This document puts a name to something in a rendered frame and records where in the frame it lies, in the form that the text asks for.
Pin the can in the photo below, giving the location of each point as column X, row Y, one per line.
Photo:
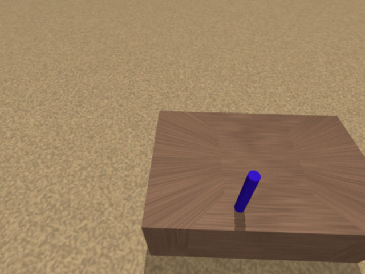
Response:
column 247, row 190

